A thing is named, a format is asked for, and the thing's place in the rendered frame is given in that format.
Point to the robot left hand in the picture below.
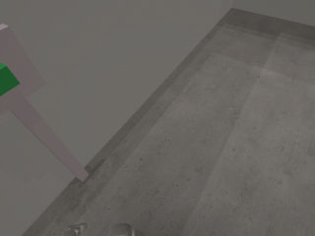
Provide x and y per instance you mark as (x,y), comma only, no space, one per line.
(76,230)

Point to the left robot thigh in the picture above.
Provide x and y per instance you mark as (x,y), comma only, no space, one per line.
(121,229)

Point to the panel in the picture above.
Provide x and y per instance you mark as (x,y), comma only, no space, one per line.
(14,56)

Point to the button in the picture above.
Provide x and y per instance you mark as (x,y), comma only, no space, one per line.
(7,79)

